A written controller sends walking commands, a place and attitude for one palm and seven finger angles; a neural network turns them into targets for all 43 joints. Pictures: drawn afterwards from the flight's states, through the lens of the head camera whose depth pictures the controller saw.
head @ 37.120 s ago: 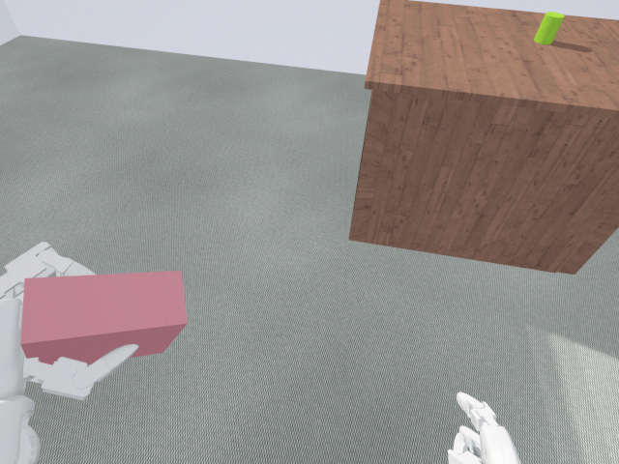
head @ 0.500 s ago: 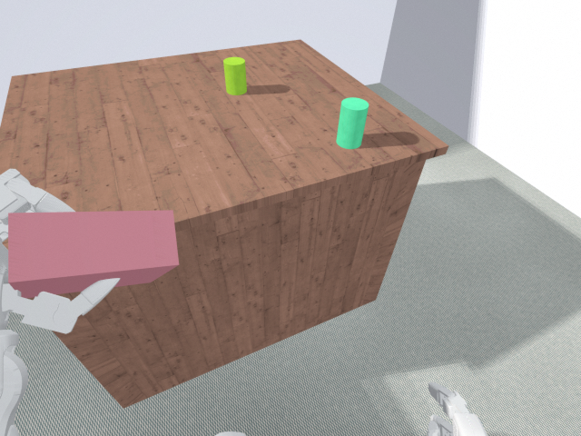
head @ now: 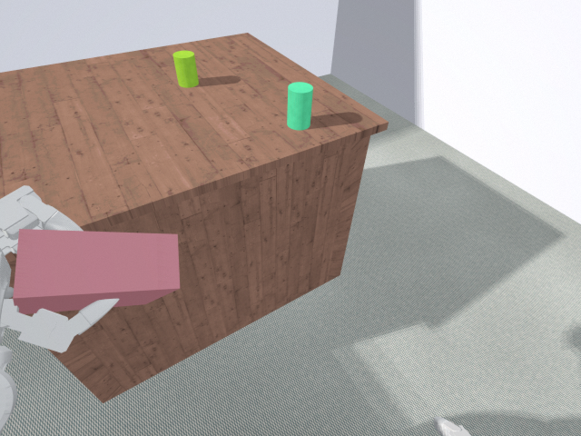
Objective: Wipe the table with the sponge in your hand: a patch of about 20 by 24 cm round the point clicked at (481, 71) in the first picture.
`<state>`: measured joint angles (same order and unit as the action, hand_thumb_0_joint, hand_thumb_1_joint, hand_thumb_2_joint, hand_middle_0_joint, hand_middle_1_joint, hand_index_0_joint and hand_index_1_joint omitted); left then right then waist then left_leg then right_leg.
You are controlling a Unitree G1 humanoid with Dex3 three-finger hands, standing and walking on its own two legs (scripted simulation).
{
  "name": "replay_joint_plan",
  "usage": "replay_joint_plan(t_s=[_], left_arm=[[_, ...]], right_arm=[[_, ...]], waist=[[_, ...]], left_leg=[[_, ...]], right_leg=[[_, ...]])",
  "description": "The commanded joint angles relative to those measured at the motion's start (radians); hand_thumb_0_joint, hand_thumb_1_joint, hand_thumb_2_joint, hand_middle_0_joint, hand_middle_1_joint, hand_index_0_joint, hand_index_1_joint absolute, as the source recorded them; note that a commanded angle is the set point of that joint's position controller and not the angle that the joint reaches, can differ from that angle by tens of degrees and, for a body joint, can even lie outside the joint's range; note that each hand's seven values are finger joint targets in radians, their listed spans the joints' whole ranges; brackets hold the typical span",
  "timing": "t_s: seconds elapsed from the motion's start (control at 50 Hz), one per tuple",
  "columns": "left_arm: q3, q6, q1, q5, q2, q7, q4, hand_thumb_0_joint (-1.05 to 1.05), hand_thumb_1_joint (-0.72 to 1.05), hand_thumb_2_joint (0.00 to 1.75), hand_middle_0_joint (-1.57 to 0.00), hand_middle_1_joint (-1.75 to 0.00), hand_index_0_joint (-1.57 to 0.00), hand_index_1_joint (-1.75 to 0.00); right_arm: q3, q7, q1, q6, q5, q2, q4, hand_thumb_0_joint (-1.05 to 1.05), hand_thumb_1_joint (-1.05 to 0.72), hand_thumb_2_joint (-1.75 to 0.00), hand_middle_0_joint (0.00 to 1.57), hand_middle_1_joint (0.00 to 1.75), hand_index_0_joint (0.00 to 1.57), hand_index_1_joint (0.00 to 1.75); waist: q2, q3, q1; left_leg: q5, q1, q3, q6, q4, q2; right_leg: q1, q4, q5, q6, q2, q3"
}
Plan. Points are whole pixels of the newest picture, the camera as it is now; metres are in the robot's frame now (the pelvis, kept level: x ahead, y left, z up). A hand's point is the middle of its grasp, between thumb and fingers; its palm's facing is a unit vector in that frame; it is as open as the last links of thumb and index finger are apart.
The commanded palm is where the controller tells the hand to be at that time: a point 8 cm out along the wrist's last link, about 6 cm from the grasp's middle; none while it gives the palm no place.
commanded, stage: stop stepping back and stand still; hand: left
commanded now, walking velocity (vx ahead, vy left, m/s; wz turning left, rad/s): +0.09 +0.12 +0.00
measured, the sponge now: (118, 274) +0.24 +0.19 +0.19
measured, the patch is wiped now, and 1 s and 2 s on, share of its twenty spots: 1.00 1.00 1.00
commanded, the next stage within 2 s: stand and wait in 0.16 s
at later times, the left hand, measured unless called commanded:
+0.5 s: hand (54, 245) +0.25 +0.24 +0.22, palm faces +0.41 -0.83 -0.37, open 9.4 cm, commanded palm +0.20 +0.29 +0.24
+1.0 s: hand (23, 241) +0.25 +0.26 +0.22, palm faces +0.43 -0.82 -0.39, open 9.4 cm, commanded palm +0.20 +0.30 +0.24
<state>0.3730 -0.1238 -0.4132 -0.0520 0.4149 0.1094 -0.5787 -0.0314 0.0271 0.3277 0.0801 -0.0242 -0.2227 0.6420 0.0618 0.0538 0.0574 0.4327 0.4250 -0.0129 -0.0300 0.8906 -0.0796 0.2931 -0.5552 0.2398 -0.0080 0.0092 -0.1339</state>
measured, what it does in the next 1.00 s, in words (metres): stands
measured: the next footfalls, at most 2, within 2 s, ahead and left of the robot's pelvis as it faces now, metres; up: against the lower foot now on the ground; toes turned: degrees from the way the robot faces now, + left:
none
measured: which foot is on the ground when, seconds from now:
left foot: down 0.00-1.00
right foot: down 0.00-1.00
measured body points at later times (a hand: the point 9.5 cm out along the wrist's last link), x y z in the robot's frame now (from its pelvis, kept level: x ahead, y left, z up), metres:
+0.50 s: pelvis +0.04 +0.01 +0.01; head +0.05 +0.01 +0.46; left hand +0.22 +0.28 +0.24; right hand +0.22 -0.22 -0.07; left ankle +0.04 +0.13 -0.72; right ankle +0.02 -0.10 -0.72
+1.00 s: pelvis +0.04 +0.02 +0.02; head +0.04 +0.03 +0.47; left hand +0.22 +0.31 +0.24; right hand +0.23 -0.20 -0.05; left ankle +0.04 +0.13 -0.72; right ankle +0.02 -0.10 -0.72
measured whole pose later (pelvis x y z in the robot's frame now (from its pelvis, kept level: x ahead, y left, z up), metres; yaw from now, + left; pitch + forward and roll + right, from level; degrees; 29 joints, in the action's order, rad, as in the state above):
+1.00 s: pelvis +0.04 +0.02 +0.02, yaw +0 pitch +0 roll -1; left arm 0.41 -0.15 -0.43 -0.07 0.41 0.14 -0.59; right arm -0.02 0.04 0.16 0.04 -0.02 -0.21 0.58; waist 0.01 0.00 -0.01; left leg 0.27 0.25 0.01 -0.01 0.52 -0.03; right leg 0.18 -0.44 0.25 0.00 0.00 -0.05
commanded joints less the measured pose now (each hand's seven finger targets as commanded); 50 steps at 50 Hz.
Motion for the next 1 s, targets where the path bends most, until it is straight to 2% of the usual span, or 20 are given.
replay_joint_plan(t_s=[0.0,0.04,0.08,0.12,0.14,0.16,0.18,0.22,0.24,0.26,0.28,0.32,0.38,0.42,0.46,0.48,0.52,0.64,0.8,0.98], left_arm=[[0.202,-0.088,0.123,-0.008,0.235,0.026,-0.262,0.0,0.1,1.3,-1.2,-1.6,-1.2,-1.6],[0.175,-0.086,0.117,-0.016,0.2,0.029,-0.268,0.0,0.1,1.3,-1.2,-1.6,-1.2,-1.6],[0.145,-0.09,0.159,-0.016,0.187,0.041,-0.24,0.0,0.1,1.3,-1.2,-1.6,-1.2,-1.6],[0.121,-0.092,0.199,-0.018,0.142,0.066,-0.204,0.0,0.1,1.3,-1.2,-1.6,-1.2,-1.6],[0.136,-0.084,0.254,0.0,0.168,0.074,-0.18,0.0,0.1,1.3,-1.2,-1.6,-1.2,-1.6],[0.146,-0.085,0.254,-0.003,0.168,0.072,-0.137,0.0,0.1,1.3,-1.2,-1.6,-1.2,-1.6],[0.129,-0.073,0.25,-0.002,0.163,0.069,-0.115,0.0,0.1,1.3,-1.2,-1.6,-1.2,-1.6],[0.109,-0.062,0.193,0.005,0.139,0.063,-0.089,0.0,0.1,1.3,-1.2,-1.6,-1.2,-1.6],[0.095,-0.062,0.163,0.011,0.131,0.052,-0.071,0.0,0.1,1.3,-1.2,-1.6,-1.2,-1.6],[0.088,-0.068,0.137,0.012,0.135,0.038,-0.081,0.0,0.1,1.3,-1.2,-1.6,-1.2,-1.6],[0.088,-0.072,0.163,0.001,0.153,0.03,-0.127,0.0,0.1,1.3,-1.2,-1.6,-1.2,-1.6],[0.114,-0.084,0.123,-0.01,0.153,0.026,-0.151,0.0,0.1,1.3,-1.2,-1.6,-1.2,-1.6],[0.144,-0.106,0.123,-0.015,0.174,0.036,-0.253,0.0,0.1,1.3,-1.2,-1.6,-1.2,-1.6],[0.138,-0.109,0.102,-0.016,0.153,0.054,-0.249,0.0,0.1,1.3,-1.2,-1.6,-1.2,-1.6],[0.124,-0.099,0.102,-0.016,0.141,0.063,-0.236,0.0,0.1,1.3,-1.2,-1.6,-1.2,-1.6],[0.132,-0.095,0.118,-0.017,0.147,0.063,-0.242,0.0,0.1,1.3,-1.2,-1.6,-1.2,-1.6],[0.15,-0.078,0.12,-0.003,0.162,0.063,-0.204,0.0,0.1,1.3,-1.2,-1.6,-1.2,-1.6],[0.13,-0.08,0.068,-0.009,0.146,0.044,-0.226,0.0,0.1,1.3,-1.2,-1.6,-1.2,-1.6],[0.175,-0.091,-0.002,-0.017,0.177,0.051,-0.277,0.0,0.1,1.3,-1.2,-1.6,-1.2,-1.6],[0.105,-0.073,0.085,-0.016,0.127,0.05,-0.156,0.0,0.1,1.3,-1.2,-1.6,-1.2,-1.6]], right_arm=[[0.089,0.002,-0.187,0.054,-0.012,-0.124,-0.153,0.0,-0.9,-0.9,0.2,0.3,0.2,0.3],[0.067,0.011,-0.207,0.042,-0.001,-0.091,-0.157,0.0,-0.9,-0.9,0.2,0.3,0.2,0.3],[0.057,0.038,-0.213,0.044,0.008,-0.112,-0.155,0.0,-0.9,-0.9,0.2,0.3,0.2,0.3],[0.054,0.051,-0.212,0.065,0.008,-0.146,-0.171,0.0,-0.9,-0.9,0.2,0.3,0.2,0.3],[0.054,0.051,-0.205,0.079,0.003,-0.124,-0.175,0.0,-0.9,-0.9,0.2,0.3,0.2,0.3],[0.067,0.051,-0.205,0.082,-0.001,-0.123,-0.179,0.0,-0.9,-0.9,0.2,0.3,0.2,0.3],[0.06,0.043,-0.17,0.083,-0.005,-0.116,-0.171,0.0,-0.9,-0.9,0.2,0.3,0.2,0.3],[0.047,0.037,-0.199,0.082,-0.004,-0.113,-0.177,0.0,-0.9,-0.9,0.2,0.3,0.2,0.3],[0.049,0.034,-0.214,0.075,0.002,-0.111,-0.183,0.0,-0.9,-0.9,0.2,0.3,0.2,0.3],[0.059,0.024,-0.218,0.064,0.004,-0.104,-0.189,0.0,-0.9,-0.9,0.2,0.3,0.2,0.3],[0.061,0.018,-0.245,0.061,0.001,-0.107,-0.187,0.0,-0.9,-0.9,0.2,0.3,0.2,0.3],[0.075,0.007,-0.223,0.067,-0.004,-0.112,-0.161,0.0,-0.9,-0.9,0.2,0.3,0.2,0.3],[0.055,0.016,-0.234,0.056,0.003,-0.083,-0.176,0.0,-0.9,-0.9,0.2,0.3,0.2,0.3],[0.051,0.03,-0.235,0.063,0.01,-0.092,-0.179,0.0,-0.9,-0.9,0.2,0.3,0.2,0.3],[0.064,0.036,-0.244,0.064,0.004,-0.121,-0.197,0.0,-0.9,-0.9,0.2,0.3,0.2,0.3],[0.064,0.034,-0.233,0.063,-0.006,-0.121,-0.197,0.0,-0.9,-0.9,0.2,0.3,0.2,0.3],[0.064,0.03,-0.223,0.06,-0.005,-0.112,-0.199,0.0,-0.9,-0.9,0.2,0.3,0.2,0.3],[0.067,0.011,-0.249,0.037,-0.007,-0.114,-0.215,0.0,-0.9,-0.9,0.2,0.3,0.2,0.3],[0.056,0.008,-0.267,0.014,-0.002,-0.1,-0.224,0.0,-0.9,-0.9,0.2,0.3,0.2,0.3],[0.059,0.027,-0.271,0.013,0.001,-0.11,-0.206,0.0,-0.9,-0.9,0.2,0.3,0.2,0.3]], waist=[[-0.205,0.054,-0.037],[-0.147,-0.007,-0.017],[0.033,-0.032,-0.009],[0.387,-0.045,-0.026],[0.303,-0.033,-0.041],[0.171,0.017,-0.066],[0.108,0.016,-0.046],[0.061,0.004,-0.069],[-0.058,-0.019,-0.073],[-0.24,-0.01,-0.061],[-0.288,-0.024,-0.049],[-0.231,-0.008,-0.035],[-0.111,0.016,-0.034],[-0.006,0.063,-0.041],[0.107,0.101,-0.063],[0.063,0.122,-0.071],[-0.013,0.153,-0.05],[-0.023,0.169,-0.049],[0.048,0.146,-0.059],[-0.012,0.071,-0.052]], left_leg=[[0.019,0.164,-0.083,-0.013,0.25,-0.029],[-0.038,-0.091,-0.049,-0.028,-0.024,-0.065],[-0.027,-0.226,0.027,-0.021,-0.344,0.007],[0.404,-0.118,-0.411,-0.133,-0.703,-0.186],[0.342,-0.037,-0.41,-0.164,-0.728,-0.211],[0.223,-0.051,-0.335,-0.132,-0.67,-0.183],[0.157,-0.055,-0.283,-0.108,-0.618,-0.141],[0.084,0.032,-0.176,-0.071,-0.485,-0.082],[0.05,0.105,-0.077,-0.036,-0.313,-0.006],[0.003,0.164,-0.004,-0.001,-0.065,0.063],[-0.032,0.179,0.006,0.017,0.118,0.072],[-0.083,0.105,-0.047,0.018,0.124,0.033],[-0.124,-0.051,-0.024,-0.003,-0.234,-0.002],[-0.356,-0.198,-0.039,-0.014,-0.452,0.01],[-0.529,-0.3,-0.174,-0.056,-0.471,-0.102],[-0.592,-0.319,-0.175,-0.059,-0.448,-0.11],[-0.81,-0.341,-0.076,-0.026,-0.342,-0.052],[-0.793,-0.295,-0.046,-0.003,-0.345,-0.027],[-0.733,-0.277,-0.064,-0.001,-0.419,-0.043],[-0.341,-0.217,-0.06,0.002,-0.46,-0.024]], right_leg=[[-0.032,0.325,0.231,-0.221,-0.404,0.494],[0.216,0.271,0.321,-0.169,-0.347,0.325],[0.266,0.063,0.405,-0.101,-0.191,0.141],[0.257,-0.322,0.353,-0.003,0.026,0.034],[0.197,-0.438,0.309,0.001,0.014,0.092],[0.129,-0.398,0.306,0.006,0.002,0.078],[0.085,-0.256,0.28,0.011,0.0,0.071],[-0.107,0.054,0.1,0.016,-0.002,0.072],[-0.179,0.184,0.026,-0.015,-0.047,0.139],[-0.189,0.293,0.051,-0.085,-0.207,0.382],[-0.131,0.367,-0.011,-0.13,-0.349,0.563],[-0.066,0.344,-0.027,-0.136,-0.32,0.489],[-0.094,0.198,-0.249,-0.125,-0.285,0.317],[-0.12,0.087,-0.244,-0.047,-0.153,0.205],[-0.057,0.027,-0.157,0.012,-0.059,0.137],[-0.06,0.038,-0.105,0.021,-0.038,0.135],[-0.135,0.046,-0.388,0.003,-0.046,0.127],[-0.222,0.053,-0.537,-0.006,-0.081,0.143],[-0.189,0.08,-0.358,-0.005,-0.058,0.132],[-0.136,0.198,-0.192,-0.01,-0.082,0.194]])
